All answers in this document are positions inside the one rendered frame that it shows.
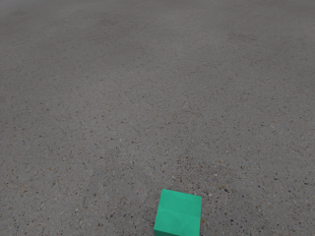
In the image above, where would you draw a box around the carton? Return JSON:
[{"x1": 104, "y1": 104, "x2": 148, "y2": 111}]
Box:
[{"x1": 154, "y1": 189, "x2": 202, "y2": 236}]

